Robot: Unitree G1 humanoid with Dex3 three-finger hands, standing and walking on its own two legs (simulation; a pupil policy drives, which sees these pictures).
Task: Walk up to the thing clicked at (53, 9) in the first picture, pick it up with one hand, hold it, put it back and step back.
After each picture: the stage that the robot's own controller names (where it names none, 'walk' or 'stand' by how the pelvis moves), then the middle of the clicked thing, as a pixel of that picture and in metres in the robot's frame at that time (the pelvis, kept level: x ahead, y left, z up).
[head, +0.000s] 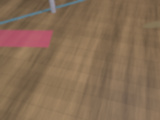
stand; (52, 4) +2.23 +0.45 -0.66
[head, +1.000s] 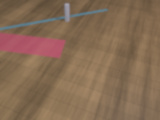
walk; (67, 12) +2.10 +0.19 -0.63
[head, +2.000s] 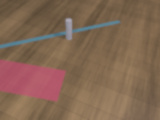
walk; (68, 29) +1.46 +0.11 -0.65
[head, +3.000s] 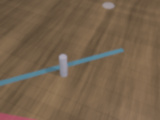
walk; (63, 66) +0.97 +0.14 -0.65
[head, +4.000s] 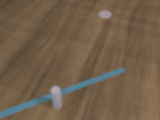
walk; (56, 98) +0.63 +0.17 -0.65
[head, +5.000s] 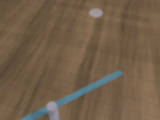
walk; (53, 113) +0.49 +0.18 -0.65
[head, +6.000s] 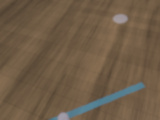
stand; out of the picture +0.42 +0.20 -0.64
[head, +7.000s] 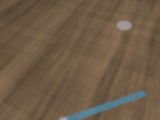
stand; out of the picture +0.41 +0.16 -0.65
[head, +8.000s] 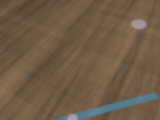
stand; out of the picture +0.42 +0.11 -0.64
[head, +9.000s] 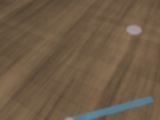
stand; out of the picture +0.43 +0.11 -0.65
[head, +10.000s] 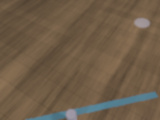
stand; out of the picture +0.44 +0.11 -0.65
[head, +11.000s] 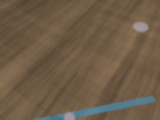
stand; out of the picture +0.43 +0.10 -0.65
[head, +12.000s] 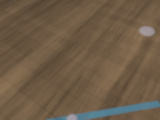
stand; out of the picture +0.44 +0.10 -0.65
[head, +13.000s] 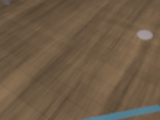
stand; out of the picture +0.41 +0.09 -0.66
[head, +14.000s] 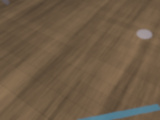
stand; out of the picture +0.41 +0.09 -0.66
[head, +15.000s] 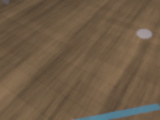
stand; out of the picture +0.41 +0.09 -0.66
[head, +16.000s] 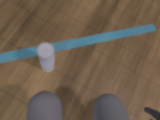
go down; (47, 59) +0.48 +0.15 -0.34
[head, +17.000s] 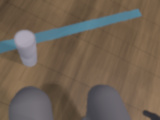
go down; (27, 51) +0.48 +0.20 -0.26
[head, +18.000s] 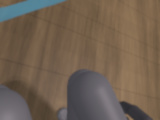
close in; out of the picture +0.47 +0.25 -0.16
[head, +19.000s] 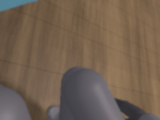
close; out of the picture +0.47 +0.26 -0.16
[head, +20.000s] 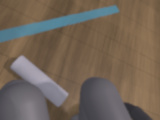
lift; (40, 81) +0.37 +0.10 -0.28
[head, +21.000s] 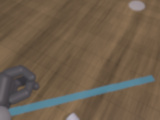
hold; out of the picture +0.33 +0.00 -0.61
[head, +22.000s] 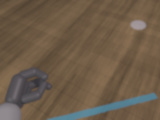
hold; out of the picture +0.30 +0.00 -0.70
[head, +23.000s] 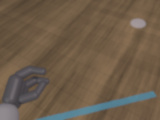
stand; out of the picture +0.31 +0.00 -0.70
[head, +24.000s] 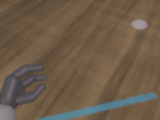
stand; out of the picture +0.32 -0.01 -0.70
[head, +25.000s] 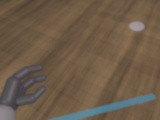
stand; out of the picture +0.32 -0.02 -0.70
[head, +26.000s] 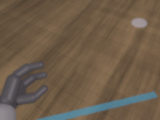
stand; out of the picture +0.33 -0.04 -0.70
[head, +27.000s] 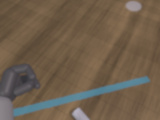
crouch; out of the picture +0.36 -0.05 -0.67
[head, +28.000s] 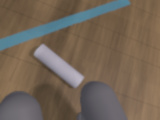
lower; (59, 66) +0.45 +0.01 -0.35
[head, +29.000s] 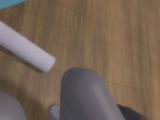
lower; (23, 47) +0.47 +0.05 -0.26
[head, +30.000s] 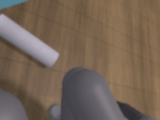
lower; (27, 42) +0.49 +0.04 -0.26
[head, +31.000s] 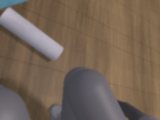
lower; (33, 35) +0.52 +0.02 -0.26
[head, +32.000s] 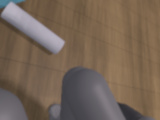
lower; (34, 29) +0.55 +0.01 -0.26
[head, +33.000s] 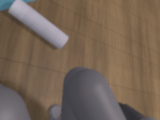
loosen; (40, 25) +0.58 -0.01 -0.26
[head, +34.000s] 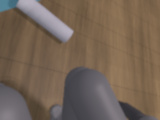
withdraw; (46, 19) +0.62 -0.04 -0.26
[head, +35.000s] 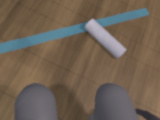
walk; (105, 38) +0.64 -0.14 -0.35
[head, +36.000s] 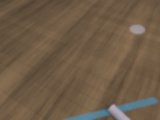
stand; (123, 119) +0.51 -0.30 -0.68
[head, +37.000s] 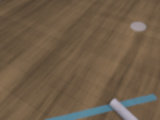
stand; (124, 113) +0.54 -0.30 -0.69
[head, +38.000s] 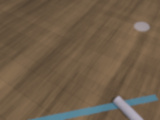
stand; (127, 110) +0.56 -0.33 -0.71
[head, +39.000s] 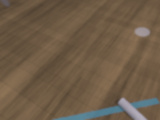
walk; (132, 111) +0.60 -0.37 -0.74
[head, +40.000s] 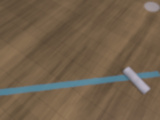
walk; (136, 80) +0.72 -0.47 -0.73
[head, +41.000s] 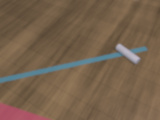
walk; (127, 53) +1.08 -0.37 -0.72
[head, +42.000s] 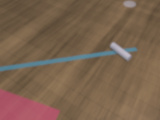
stand; (120, 51) +1.23 -0.44 -0.73
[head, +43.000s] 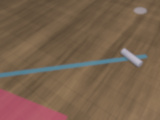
stand; (131, 57) +1.21 -0.49 -0.75
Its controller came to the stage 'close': yes
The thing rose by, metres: 0.00
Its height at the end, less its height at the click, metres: -0.09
